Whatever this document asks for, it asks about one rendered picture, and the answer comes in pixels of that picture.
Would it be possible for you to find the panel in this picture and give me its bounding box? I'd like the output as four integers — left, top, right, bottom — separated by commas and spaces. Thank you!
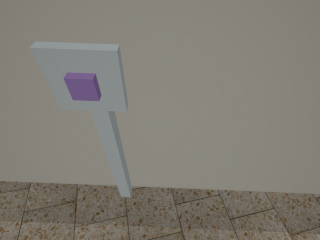
30, 41, 132, 198

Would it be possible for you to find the button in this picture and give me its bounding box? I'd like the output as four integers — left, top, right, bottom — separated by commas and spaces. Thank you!
63, 72, 102, 101

